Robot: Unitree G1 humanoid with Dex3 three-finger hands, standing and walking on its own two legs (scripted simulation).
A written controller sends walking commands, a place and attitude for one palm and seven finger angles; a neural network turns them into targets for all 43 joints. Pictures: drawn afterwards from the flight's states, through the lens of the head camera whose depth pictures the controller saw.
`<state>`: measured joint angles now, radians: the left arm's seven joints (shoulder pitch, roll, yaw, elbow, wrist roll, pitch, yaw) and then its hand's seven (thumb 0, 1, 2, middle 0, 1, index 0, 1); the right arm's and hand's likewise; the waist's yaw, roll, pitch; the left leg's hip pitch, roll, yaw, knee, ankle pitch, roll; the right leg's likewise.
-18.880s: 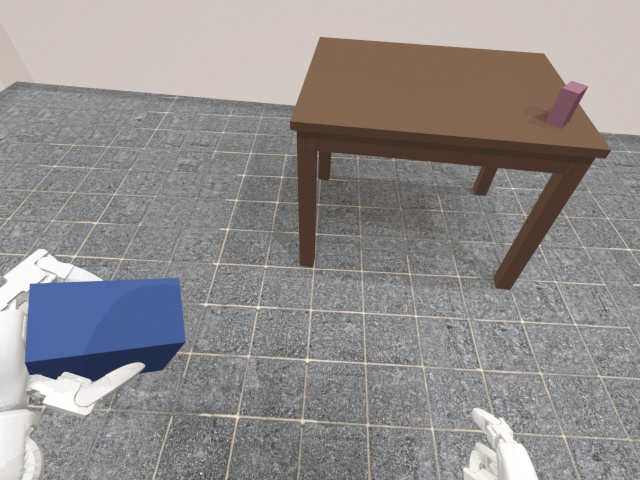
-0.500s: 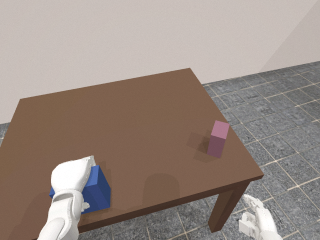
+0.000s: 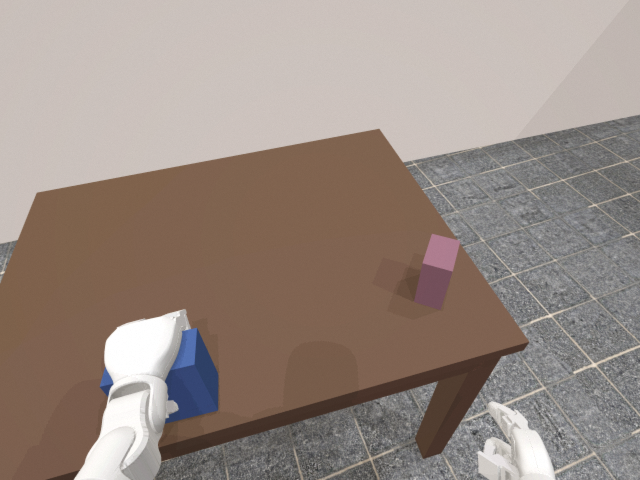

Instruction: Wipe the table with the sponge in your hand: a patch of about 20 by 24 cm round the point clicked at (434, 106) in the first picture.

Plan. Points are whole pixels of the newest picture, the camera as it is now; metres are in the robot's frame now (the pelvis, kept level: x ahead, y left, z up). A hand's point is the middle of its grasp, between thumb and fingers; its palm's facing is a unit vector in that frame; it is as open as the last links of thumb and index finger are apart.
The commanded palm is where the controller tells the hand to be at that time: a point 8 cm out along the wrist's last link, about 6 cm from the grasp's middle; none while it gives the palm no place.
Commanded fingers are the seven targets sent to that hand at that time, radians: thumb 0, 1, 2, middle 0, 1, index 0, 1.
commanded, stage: wipe forward along the first lane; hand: left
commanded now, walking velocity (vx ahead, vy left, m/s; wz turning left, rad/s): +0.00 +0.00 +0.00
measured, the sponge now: (170, 386) +0.23 +0.26 -0.06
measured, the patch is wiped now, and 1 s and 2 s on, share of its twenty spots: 0.10 0.25 0.45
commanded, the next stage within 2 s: slide across to the middle lane in 1.64 s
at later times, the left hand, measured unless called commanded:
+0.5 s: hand (162, 338) +0.28 +0.28 -0.01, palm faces -0.13 -0.02 -0.99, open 10.1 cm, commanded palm +0.27 +0.29 +0.02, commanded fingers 0.00 0.10 1.30 -1.20 -1.60 -1.20 -1.60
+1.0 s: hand (160, 308) +0.33 +0.31 -0.01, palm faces -0.15 +0.01 -0.99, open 10.1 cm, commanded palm +0.32 +0.30 +0.02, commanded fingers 0.00 0.10 1.30 -1.20 -1.60 -1.20 -1.60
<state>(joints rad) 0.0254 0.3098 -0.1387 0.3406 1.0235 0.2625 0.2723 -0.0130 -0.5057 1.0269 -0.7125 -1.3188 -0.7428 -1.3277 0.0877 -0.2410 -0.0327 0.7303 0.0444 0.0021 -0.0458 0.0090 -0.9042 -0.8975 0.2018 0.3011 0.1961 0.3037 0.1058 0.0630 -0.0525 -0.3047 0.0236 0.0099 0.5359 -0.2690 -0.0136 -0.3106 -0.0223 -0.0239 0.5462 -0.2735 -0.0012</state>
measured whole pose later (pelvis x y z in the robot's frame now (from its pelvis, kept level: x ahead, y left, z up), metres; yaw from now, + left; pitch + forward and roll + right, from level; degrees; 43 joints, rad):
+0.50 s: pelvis -0.02 -0.01 -0.01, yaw +1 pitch +6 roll +0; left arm -0.24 0.37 -0.08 0.62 1.03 0.19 0.27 0.00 -0.52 1.03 -0.73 -1.31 -0.76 -1.32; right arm 0.14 -0.26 -0.03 0.73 0.06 0.03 -0.08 0.01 -0.90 -0.90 0.20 0.30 0.20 0.30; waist 0.07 0.05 -0.08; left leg -0.46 0.03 -0.01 0.62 -0.27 -0.02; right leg -0.46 -0.02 -0.04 0.63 -0.28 -0.01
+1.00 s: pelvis -0.03 -0.01 -0.02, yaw +0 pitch +12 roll -1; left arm -0.49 0.48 0.00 0.93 1.03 0.10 0.30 0.01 -0.54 1.05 -0.74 -1.30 -0.77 -1.32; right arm 0.22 -0.27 -0.04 0.75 0.06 0.03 -0.07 0.01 -0.90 -0.90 0.20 0.30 0.20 0.30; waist 0.01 0.05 -0.11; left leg -0.63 0.04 -0.02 0.71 -0.29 -0.01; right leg -0.62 0.00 -0.04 0.69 -0.28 -0.02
